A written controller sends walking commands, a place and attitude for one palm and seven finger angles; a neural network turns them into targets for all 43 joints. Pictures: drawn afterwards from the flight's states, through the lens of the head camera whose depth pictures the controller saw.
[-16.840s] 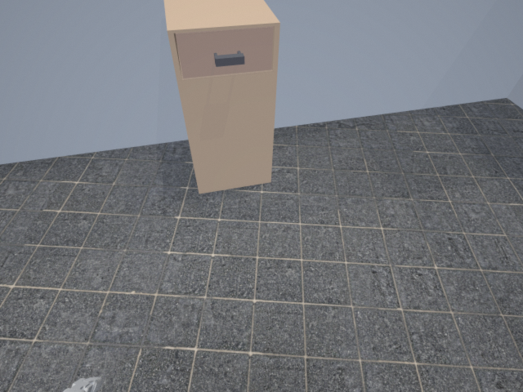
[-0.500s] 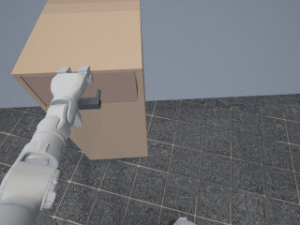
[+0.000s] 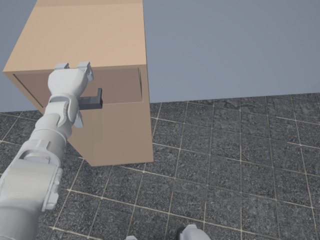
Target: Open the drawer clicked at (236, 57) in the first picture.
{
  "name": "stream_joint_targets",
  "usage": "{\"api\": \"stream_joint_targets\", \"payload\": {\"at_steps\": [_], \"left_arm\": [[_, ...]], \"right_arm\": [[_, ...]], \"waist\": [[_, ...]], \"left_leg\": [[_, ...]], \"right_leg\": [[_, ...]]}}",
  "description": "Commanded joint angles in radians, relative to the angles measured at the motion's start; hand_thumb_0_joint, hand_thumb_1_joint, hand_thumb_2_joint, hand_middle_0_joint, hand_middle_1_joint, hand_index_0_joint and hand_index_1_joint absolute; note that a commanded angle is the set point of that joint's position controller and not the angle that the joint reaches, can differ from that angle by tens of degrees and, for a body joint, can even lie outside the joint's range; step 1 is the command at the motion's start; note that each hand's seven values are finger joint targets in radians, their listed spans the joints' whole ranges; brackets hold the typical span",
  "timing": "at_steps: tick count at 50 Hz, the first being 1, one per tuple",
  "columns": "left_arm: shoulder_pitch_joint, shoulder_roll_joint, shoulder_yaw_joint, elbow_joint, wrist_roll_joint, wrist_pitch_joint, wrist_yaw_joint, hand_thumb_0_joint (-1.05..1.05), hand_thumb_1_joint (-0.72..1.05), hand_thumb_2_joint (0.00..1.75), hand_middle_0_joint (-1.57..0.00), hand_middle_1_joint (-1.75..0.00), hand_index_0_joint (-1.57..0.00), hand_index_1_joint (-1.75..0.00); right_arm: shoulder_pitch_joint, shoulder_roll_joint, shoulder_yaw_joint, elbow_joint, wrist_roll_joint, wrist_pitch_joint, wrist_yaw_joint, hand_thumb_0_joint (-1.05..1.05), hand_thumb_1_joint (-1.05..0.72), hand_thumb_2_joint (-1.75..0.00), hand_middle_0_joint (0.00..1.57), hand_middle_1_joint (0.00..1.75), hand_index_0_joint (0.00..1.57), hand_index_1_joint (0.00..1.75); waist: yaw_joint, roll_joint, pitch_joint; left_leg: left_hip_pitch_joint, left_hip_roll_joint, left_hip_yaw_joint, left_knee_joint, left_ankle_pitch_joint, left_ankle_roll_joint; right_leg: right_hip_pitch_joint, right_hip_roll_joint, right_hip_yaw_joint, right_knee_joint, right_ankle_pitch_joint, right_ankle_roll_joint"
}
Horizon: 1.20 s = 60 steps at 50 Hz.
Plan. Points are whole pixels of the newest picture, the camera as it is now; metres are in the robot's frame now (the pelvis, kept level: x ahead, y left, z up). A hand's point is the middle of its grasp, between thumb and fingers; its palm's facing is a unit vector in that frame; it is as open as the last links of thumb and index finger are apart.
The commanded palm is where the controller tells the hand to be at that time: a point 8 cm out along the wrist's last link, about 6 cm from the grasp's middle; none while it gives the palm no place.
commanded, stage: move the hooked fingers above the handle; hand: left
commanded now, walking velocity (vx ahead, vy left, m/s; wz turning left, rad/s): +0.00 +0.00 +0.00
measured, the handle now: (85, 97) +0.53 +0.21 -0.02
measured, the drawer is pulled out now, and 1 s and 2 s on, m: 0.00 0.00 0.00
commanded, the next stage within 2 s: lower the fingers behind the handle in 0.10 s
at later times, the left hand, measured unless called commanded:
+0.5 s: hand (78, 96) +0.49 +0.21 +0.04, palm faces +0.00 -0.01 -1.00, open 13.7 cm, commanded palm +0.48 +0.21 +0.07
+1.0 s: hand (82, 109) +0.48 +0.21 -0.01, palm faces -0.05 -0.03 -1.00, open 13.6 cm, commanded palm +0.47 +0.21 +0.03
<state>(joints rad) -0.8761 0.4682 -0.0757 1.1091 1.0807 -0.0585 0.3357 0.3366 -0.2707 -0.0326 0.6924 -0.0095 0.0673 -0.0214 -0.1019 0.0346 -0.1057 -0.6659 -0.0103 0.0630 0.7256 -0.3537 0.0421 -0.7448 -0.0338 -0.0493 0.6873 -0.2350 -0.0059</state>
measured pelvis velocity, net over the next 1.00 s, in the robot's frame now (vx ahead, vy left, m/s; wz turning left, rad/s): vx -0.01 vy -0.01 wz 0.00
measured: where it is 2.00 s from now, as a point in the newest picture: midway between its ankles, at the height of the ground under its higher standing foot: outside the picture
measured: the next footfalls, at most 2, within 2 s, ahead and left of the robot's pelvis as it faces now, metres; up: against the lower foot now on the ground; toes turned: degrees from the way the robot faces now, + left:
none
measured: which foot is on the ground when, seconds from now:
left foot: down 0.00-1.00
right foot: down 0.00-1.00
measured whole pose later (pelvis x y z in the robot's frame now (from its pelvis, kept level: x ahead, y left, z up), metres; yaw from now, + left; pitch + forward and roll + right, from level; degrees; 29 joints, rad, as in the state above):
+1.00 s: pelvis -0.01 -0.01 -0.03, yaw +0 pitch +22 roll +0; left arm -0.84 0.53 0.00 1.09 1.10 -0.16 0.35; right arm 0.37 -0.28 -0.04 0.69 -0.04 0.04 -0.02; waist -0.13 0.04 -0.14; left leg -0.90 0.01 0.05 0.93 -0.42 0.03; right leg -0.98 -0.02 -0.06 0.87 -0.29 -0.02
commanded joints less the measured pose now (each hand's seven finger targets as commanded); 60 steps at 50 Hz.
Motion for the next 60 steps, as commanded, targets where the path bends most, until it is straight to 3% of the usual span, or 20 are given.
{"api": "stream_joint_targets", "payload": {"at_steps": [1, 3, 9, 13, 15, 17, 33, 35, 40, 43, 44, 45, 46, 47, 49, 53, 55, 56, 57, 60], "left_arm": [[-0.463, 0.247, 0.062, -0.153, -0.008, 0.015, 0.022, 0.0, -0.5, 0.3, -0.3, -1.2, -0.3, -1.2], [-0.461, 0.26, 0.069, -0.122, -0.013, 0.02, 0.018, 0.0, -0.5, 0.3, -0.3, -1.2, -0.3, -1.2], [-0.484, 0.261, 0.06, -0.145, -0.008, 0.013, 0.02, 0.0, -0.5, 0.3, -0.3, -1.2, -0.3, -1.2], [-0.452, 0.201, 0.031, -0.114, -0.009, 0.011, 0.018, 0.0, -0.5, 0.3, -0.3, -1.2, -0.3, -1.2], [-0.416, 0.222, 0.047, -0.092, -0.007, 0.013, 0.019, 0.0, -0.5, 0.3, -0.3, -1.2, -0.3, -1.2], [-0.422, 0.17, 0.006, -0.092, -0.003, 0.016, 0.02, 0.0, -0.5, 0.3, -0.3, -1.2, -0.3, -1.2], [-0.376, 0.195, 0.016, -0.01, 0.002, 0.05, -0.008, 0.0, -0.5, 0.3, -0.3, -1.2, -0.3, -1.2], [-0.337, 0.221, 0.03, -0.003, 0.004, 0.049, -0.014, 0.0, -0.5, 0.3, -0.3, -1.2, -0.3, -1.2], [-0.351, 0.202, 0.004, 0.002, 0.005, 0.042, -0.026, 0.0, -0.5, 0.3, -0.3, -1.2, -0.3, -1.2], [-0.459, 0.255, 0.052, -0.153, -0.008, -0.048, -0.024, 0.0, -0.5, 0.3, -0.3, -1.2, -0.3, -1.2], [-0.476, 0.321, 0.099, -0.208, 0.0, -0.087, -0.013, 0.0, -0.5, 0.3, -0.3, -1.2, -0.3, -1.2], [-0.471, 0.349, 0.126, -0.243, 0.012, -0.117, 0.002, 0.0, -0.5, 0.3, -0.3, -1.2, -0.3, -1.2], [-0.493, 0.344, 0.13, -0.286, 0.023, -0.141, 0.027, 0.0, -0.5, 0.3, -0.3, -1.2, -0.3, -1.2], [-0.443, 0.335, 0.139, -0.248, 0.034, -0.137, 0.057, 0.0, -0.5, 0.3, -0.3, -1.2, -0.3, -1.2], [-0.387, 0.253, 0.103, -0.162, 0.032, -0.106, 0.098, 0.0, -0.5, 0.3, -0.3, -1.2, -0.3, -1.2], [-0.461, 0.256, 0.101, -0.122, 0.03, -0.026, 0.154, 0.0, -0.5, 0.3, -0.3, -1.2, -0.3, -1.2], [-0.461, 0.281, 0.105, -0.09, 0.034, 0.02, 0.159, 0.0, -0.5, 0.3, -0.3, -1.2, -0.3, -1.2], [-0.455, 0.24, 0.072, -0.066, 0.032, 0.043, 0.154, 0.0, -0.5, 0.3, -0.3, -1.2, -0.3, -1.2], [-0.449, 0.249, 0.077, -0.049, 0.029, 0.06, 0.147, 0.0, -0.5, 0.3, -0.3, -1.2, -0.3, -1.2], [-0.455, 0.221, 0.038, 0.015, 0.021, 0.091, 0.114, 0.0, -0.5, 0.3, -0.3, -1.2, -0.3, -1.2]], "right_arm": [[0.106, -0.157, -0.049, -0.063, 0.003, -0.014, -0.013, 0.0, -0.9, -0.9, 0.2, 0.3, 0.2, 0.3], [0.104, -0.162, -0.045, -0.06, 0.004, -0.012, -0.016, 0.0, -0.9, -0.9, 0.2, 0.3, 0.2, 0.3], [0.114, -0.162, -0.048, -0.056, 0.003, -0.012, -0.017, 0.0, -0.9, -0.9, 0.2, 0.3, 0.2, 0.3], [0.115, -0.159, -0.049, -0.053, 0.002, -0.011, -0.014, 0.0, -0.9, -0.9, 0.2, 0.3, 0.2, 0.3], [0.118, -0.164, -0.048, -0.049, 0.002, -0.01, -0.012, 0.0, -0.9, -0.9, 0.2, 0.3, 0.2, 0.3], [0.117, -0.158, -0.051, -0.051, 0.002, -0.013, -0.01, 0.0, -0.9, -0.9, 0.2, 0.3, 0.2, 0.3], [0.132, -0.17, -0.044, -0.053, 0.005, -0.005, -0.007, 0.0, -0.9, -0.9, 0.2, 0.3, 0.2, 0.3], [0.133, -0.171, -0.041, -0.058, 0.006, -0.004, -0.008, 0.0, -0.9, -0.9, 0.2, 0.3, 0.2, 0.3], [0.13, -0.17, -0.037, -0.069, 0.011, -0.01, -0.012, 0.0, -0.9, -0.9, 0.2, 0.3, 0.2, 0.3], [0.138, -0.162, -0.046, -0.085, -0.003, -0.033, -0.022, 0.0, -0.9, -0.9, 0.2, 0.3, 0.2, 0.3], [0.149, -0.162, -0.05, -0.082, -0.012, -0.039, -0.024, 0.0, -0.9, -0.9, 0.2, 0.3, 0.2, 0.3], [0.152, -0.157, -0.049, -0.082, -0.017, -0.041, -0.024, 0.0, -0.9, -0.9, 0.2, 0.3, 0.2, 0.3], [0.151, -0.152, -0.055, -0.078, -0.025, -0.045, -0.023, 0.0, -0.9, -0.9, 0.2, 0.3, 0.2, 0.3], [0.152, -0.153, -0.059, -0.06, -0.033, -0.045, -0.017, 0.0, -0.9, -0.9, 0.2, 0.3, 0.2, 0.3], [0.162, -0.155, -0.063, -0.034, -0.036, -0.044, -0.003, 0.0, -0.9, -0.9, 0.2, 0.3, 0.2, 0.3], [0.159, -0.169, -0.061, -0.003, -0.037, -0.034, 0.017, 0.0, -0.9, -0.9, 0.2, 0.3, 0.2, 0.3], [0.159, -0.175, -0.058, 0.006, -0.035, -0.018, 0.021, 0.0, -0.9, -0.9, 0.2, 0.3, 0.2, 0.3], [0.156, -0.172, -0.056, 0.005, -0.032, -0.013, 0.023, 0.0, -0.9, -0.9, 0.2, 0.3, 0.2, 0.3], [0.149, -0.174, -0.052, 0.006, -0.029, -0.008, 0.023, 0.0, -0.9, -0.9, 0.2, 0.3, 0.2, 0.3], [0.141, -0.174, -0.039, 0.001, -0.022, -0.001, 0.017, 0.0, -0.9, -0.9, 0.2, 0.3, 0.2, 0.3]], "waist": [[-0.035, -0.018, -0.352], [-0.043, -0.049, -0.325], [-0.042, -0.007, -0.361], [-0.049, -0.035, -0.335], [-0.039, -0.04, -0.332], [-0.051, -0.021, -0.313], [-0.064, -0.082, -0.279], [-0.047, -0.07, -0.296], [-0.066, -0.069, -0.253], [-0.07, -0.04, -0.38], [-0.053, 0.013, -0.463], [-0.034, 0.062, -0.512], [-0.039, 0.08, -0.539], [-0.031, 0.09, -0.534], [-0.054, 0.029, -0.461], [-0.071, 0.046, -0.471], [-0.07, 0.04, -0.48], [-0.079, 0.034, -0.457], [-0.072, 0.032, -0.435], [-0.092, -0.006, -0.364]], "left_leg": [[0.118, -0.021, -0.062, -0.106, 0.127, 0.003], [0.09, -0.021, -0.064, -0.107, 0.106, 0.005], [0.113, -0.021, -0.063, -0.101, 0.124, 0.003], [0.112, -0.016, -0.07, -0.098, 0.125, 0.001], [0.093, -0.018, -0.064, -0.094, 0.111, 0.003], [0.096, -0.018, -0.063, -0.09, 0.101, 0.001], [-0.026, -0.023, -0.048, -0.034, 0.037, 0.008], [-0.045, -0.027, -0.042, -0.026, 0.03, 0.007], [-0.088, -0.025, -0.043, -0.004, -0.031, 0.008], [-0.078, -0.024, -0.054, 0.042, -0.013, 0.018], [-0.068, -0.027, -0.057, 0.061, 0.012, 0.018], [-0.053, -0.029, -0.064, 0.075, 0.045, 0.014], [-0.03, -0.024, -0.073, 0.089, 0.082, 0.012], [-0.024, -0.022, -0.076, 0.1, 0.109, 0.006], [-0.037, -0.011, -0.09, 0.105, 0.126, 0.0], [-0.038, -0.013, -0.089, 0.097, 0.116, -0.003], [-0.036, -0.016, -0.084, 0.092, 0.126, -0.002], [-0.037, -0.016, -0.084, 0.081, 0.118, -0.003], [-0.048, -0.017, -0.079, 0.074, 0.099, -0.002], [-0.096, -0.019, -0.074, 0.064, 0.036, 0.006]], "right_leg": [[0.246, 0.055, 0.038, -0.082, 0.038, -0.025], [0.245, 0.054, 0.038, -0.088, 0.024, -0.024], [0.239, 0.053, 0.04, -0.08, 0.036, -0.024], [0.209, 0.056, 0.03, -0.079, 0.03, -0.026], [0.21, 0.056, 0.033, -0.075, 0.02, -0.025], [0.182, 0.056, 0.031, -0.079, 0.009, -0.025], [0.146, 0.055, 0.038, -0.046, -0.025, -0.021], [0.157, 0.053, 0.04, -0.034, -0.029, -0.02], [0.091, 0.054, 0.041, -0.024, -0.088, -0.019], [0.114, 0.052, 0.056, 0.016, -0.063, -0.02], [0.138, 0.05, 0.065, 0.039, -0.042, -0.022], [0.134, 0.052, 0.062, 0.068, -0.019, -0.029], [0.113, 0.054, 0.057, 0.085, 0.007, -0.03], [0.085, 0.056, 0.048, 0.096, 0.016, -0.033], [0.027, 0.061, 0.027, 0.096, 0.017, -0.029], [0.014, 0.06, 0.022, 0.087, 0.002, -0.029], [0.035, 0.061, 0.022, 0.082, 0.014, -0.025], [0.033, 0.063, 0.018, 0.073, 0.009, -0.025], [0.037, 0.062, 0.02, 0.066, -0.004, -0.025], [0.025, 0.06, 0.022, 0.054, -0.041, -0.021]]}}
